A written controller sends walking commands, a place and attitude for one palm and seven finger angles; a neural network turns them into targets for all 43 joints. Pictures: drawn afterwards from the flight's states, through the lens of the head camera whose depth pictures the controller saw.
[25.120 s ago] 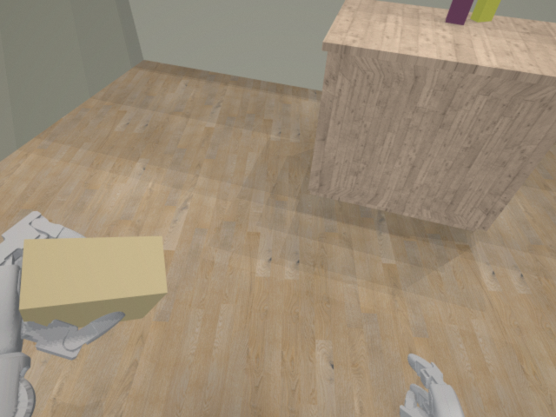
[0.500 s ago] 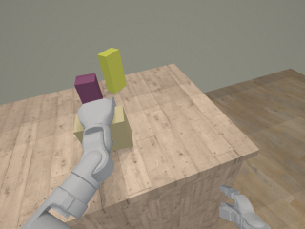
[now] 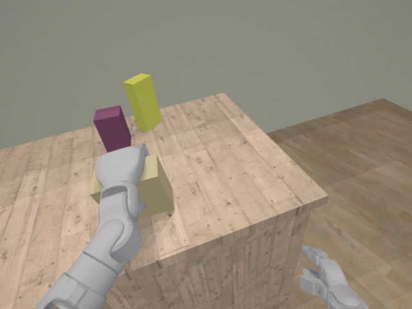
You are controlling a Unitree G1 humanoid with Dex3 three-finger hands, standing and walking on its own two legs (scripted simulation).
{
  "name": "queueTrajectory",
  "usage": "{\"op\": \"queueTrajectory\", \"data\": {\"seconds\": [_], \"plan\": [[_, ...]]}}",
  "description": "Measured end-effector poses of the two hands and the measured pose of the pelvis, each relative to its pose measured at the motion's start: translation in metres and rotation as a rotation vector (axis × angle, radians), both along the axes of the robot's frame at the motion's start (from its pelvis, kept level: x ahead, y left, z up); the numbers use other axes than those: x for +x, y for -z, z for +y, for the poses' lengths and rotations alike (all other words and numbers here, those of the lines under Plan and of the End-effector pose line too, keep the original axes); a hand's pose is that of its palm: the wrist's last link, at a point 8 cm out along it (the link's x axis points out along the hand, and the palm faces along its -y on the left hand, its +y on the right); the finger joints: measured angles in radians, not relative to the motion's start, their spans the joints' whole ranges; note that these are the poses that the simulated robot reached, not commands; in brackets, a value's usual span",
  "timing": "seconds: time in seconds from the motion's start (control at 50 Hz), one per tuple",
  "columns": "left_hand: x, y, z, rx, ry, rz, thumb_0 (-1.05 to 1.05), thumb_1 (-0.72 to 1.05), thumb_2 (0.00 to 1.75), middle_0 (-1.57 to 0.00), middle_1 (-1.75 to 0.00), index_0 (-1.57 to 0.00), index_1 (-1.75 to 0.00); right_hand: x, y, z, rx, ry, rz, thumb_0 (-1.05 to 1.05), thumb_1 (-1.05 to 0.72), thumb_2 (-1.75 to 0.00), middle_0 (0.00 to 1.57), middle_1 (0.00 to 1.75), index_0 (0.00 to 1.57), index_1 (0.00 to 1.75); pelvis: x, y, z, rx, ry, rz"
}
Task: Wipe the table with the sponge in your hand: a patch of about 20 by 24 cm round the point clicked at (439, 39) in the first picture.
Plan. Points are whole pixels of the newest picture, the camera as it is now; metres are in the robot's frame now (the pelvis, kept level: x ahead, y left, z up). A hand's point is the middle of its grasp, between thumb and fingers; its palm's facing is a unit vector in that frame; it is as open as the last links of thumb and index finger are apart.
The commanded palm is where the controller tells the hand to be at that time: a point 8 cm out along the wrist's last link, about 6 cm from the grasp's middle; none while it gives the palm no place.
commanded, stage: wipe back along the third lane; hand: left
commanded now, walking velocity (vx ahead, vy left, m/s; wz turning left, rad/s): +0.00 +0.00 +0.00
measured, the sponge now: (139, 195) +0.32 +0.19 +0.09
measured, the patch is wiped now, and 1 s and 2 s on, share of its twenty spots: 1.00 1.00 1.00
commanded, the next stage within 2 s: slide back across to the middle lane in 0.20 s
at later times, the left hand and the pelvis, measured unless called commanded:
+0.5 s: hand (125, 196) +0.27 +0.18 +0.14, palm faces +0.24 -0.25 -0.94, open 10.1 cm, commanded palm +0.22 +0.19 +0.18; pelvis +0.00 +0.01 +0.00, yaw -1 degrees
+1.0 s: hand (93, 205) +0.24 +0.23 +0.15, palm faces +0.23 -0.23 -0.95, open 10.1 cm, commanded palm +0.20 +0.24 +0.20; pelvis -0.02 +0.01 +0.00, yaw -1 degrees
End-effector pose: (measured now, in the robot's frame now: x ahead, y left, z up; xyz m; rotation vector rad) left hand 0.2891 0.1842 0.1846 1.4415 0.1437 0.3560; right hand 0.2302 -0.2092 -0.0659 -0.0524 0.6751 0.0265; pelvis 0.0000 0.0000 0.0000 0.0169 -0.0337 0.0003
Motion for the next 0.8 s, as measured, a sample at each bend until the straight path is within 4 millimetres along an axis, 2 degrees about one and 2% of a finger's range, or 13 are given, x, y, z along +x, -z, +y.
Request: {"op": "queueTrajectory", "data": {"seconds": [0.12, 0.36, 0.62, 0.8], "plan": [[-0.012, -0.001, -0.001, -0.023, 0.019, -0.023, 0.02, -0.47, 1.04, -0.67, -1.35, -0.71, -1.34, 0.002, -0.003, -0.004, 0.007, 0.006, -0.018, 0.01, -0.91, -0.9, 0.2, 0.3, 0.2, 0.3, 0.002, 0.0, 0.0, 0.0, 0.007, -0.005], [-0.038, -0.002, -0.002, -0.089, 0.071, -0.077, 0.02, -0.47, 1.04, -0.67, -1.35, -0.7, -1.34, 0.004, -0.006, 0.003, 0.007, 0.003, -0.02, 0.01, -0.91, -0.9, 0.2, 0.3, 0.18, 0.29, 0.001, 0.0, 0.005, -0.004, 0.013, -0.015], [-0.056, -0.009, 0.013, -0.194, 0.09, -0.118, 0.01, -0.47, 1.04, -0.67, -1.35, -0.7, -1.34, -0.003, -0.011, 0.017, -0.014, -0.001, -0.03, 0.01, -0.9, -0.9, 0.2, 0.3, 0.18, 0.29, -0.006, -0.001, 0.011, -0.006, 0.024, -0.033], [-0.064, -0.015, 0.025, -0.197, 0.07, -0.114, -0.01, -0.48, 1.04, -0.68, -1.35, -0.71, -1.34, -0.008, -0.012, 0.023, -0.018, -0.008, -0.046, 0.01, -0.9, -0.9, 0.2, 0.3, 0.19, 0.3, -0.012, -0.001, 0.011, -0.006, 0.028, -0.042]]}}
